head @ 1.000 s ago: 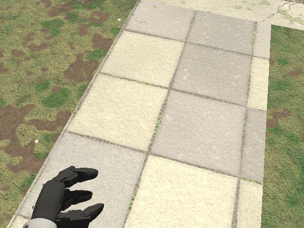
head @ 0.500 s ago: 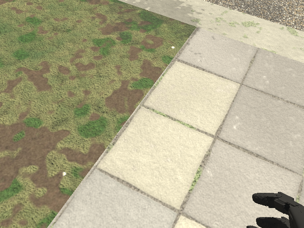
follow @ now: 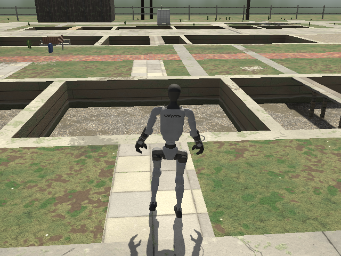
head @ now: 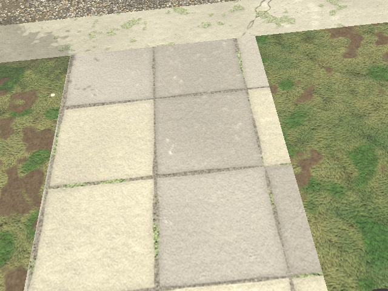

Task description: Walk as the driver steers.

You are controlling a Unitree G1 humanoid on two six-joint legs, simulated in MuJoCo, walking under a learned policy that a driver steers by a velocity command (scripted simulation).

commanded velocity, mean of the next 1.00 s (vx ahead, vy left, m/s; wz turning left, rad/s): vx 0.00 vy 0.00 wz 0.13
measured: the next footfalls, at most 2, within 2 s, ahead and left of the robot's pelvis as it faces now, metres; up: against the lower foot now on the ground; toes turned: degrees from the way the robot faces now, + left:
left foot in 0.26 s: +0.12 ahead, +0.12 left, +0.00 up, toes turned -22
right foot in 0.58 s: +0.01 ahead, -0.10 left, +0.00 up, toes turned -2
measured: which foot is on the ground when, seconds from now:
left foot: up 0.00-0.24, down 0.26-0.58, up 0.60-0.96, down 0.98-1.00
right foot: down 0.00-0.26, up 0.28-0.56, down 0.58-0.98, up 1.00-1.00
